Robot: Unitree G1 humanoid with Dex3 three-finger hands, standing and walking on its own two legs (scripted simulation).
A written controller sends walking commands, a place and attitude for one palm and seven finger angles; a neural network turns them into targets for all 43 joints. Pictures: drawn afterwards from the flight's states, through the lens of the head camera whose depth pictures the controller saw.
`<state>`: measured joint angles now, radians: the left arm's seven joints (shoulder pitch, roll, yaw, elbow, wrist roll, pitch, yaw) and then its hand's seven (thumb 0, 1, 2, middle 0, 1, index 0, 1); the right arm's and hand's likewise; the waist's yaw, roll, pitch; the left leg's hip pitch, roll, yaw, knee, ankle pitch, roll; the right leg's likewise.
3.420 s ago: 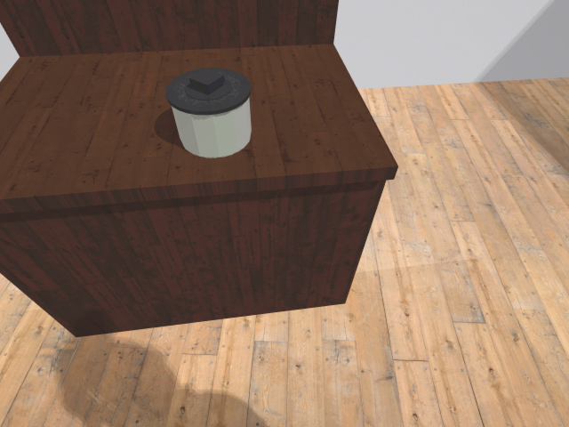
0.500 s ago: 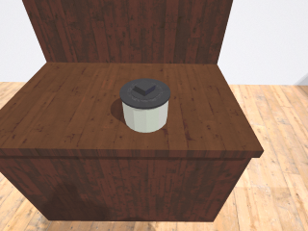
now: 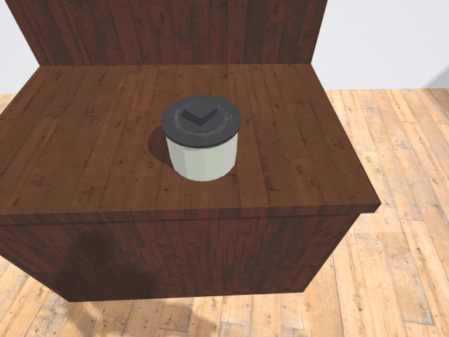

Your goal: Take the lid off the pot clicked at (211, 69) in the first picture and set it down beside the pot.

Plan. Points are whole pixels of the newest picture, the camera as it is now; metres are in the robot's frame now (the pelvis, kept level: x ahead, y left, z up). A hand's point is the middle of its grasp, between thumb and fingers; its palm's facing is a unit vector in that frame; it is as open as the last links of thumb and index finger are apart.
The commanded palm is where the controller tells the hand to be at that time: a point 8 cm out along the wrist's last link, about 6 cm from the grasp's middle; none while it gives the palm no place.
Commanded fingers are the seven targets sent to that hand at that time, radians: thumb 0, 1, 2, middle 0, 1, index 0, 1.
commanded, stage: come to a stop and stand still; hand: left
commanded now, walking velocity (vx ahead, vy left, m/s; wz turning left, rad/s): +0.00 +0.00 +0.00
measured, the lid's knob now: (200, 111) +0.54 +0.08 +0.11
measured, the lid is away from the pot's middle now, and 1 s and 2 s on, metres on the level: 0.00 0.00 0.00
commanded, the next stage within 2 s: look again from close up in 0.44 s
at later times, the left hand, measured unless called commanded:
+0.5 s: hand out of the picture +0.03 +0.19 -0.16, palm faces +0.04 -0.98 -0.21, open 7.4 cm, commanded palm none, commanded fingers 0.00 0.90 0.90 -0.20 -0.30 -0.20 -0.30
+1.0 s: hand out of the picture +0.00 +0.19 -0.17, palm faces +0.04 -0.99 -0.16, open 7.4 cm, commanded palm none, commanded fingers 0.00 0.90 0.90 -0.20 -0.30 -0.20 -0.30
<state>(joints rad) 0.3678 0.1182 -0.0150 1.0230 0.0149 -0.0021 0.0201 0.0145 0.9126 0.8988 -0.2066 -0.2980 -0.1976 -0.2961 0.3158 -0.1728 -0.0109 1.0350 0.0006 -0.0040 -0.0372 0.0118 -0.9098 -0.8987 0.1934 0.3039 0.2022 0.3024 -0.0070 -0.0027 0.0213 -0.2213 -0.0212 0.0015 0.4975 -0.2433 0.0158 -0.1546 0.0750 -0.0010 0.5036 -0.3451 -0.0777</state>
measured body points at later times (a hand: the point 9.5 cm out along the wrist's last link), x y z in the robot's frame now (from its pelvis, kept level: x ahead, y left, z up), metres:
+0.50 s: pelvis +0.01 +0.02 +0.01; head +0.02 +0.01 +0.46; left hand +0.03 +0.25 -0.15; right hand +0.03 -0.21 -0.15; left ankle -0.01 +0.11 -0.73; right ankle -0.05 -0.07 -0.73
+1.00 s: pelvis +0.01 +0.03 +0.01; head +0.02 +0.03 +0.46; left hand +0.00 +0.24 -0.15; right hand +0.02 -0.20 -0.15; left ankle -0.01 +0.11 -0.73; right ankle -0.05 -0.07 -0.73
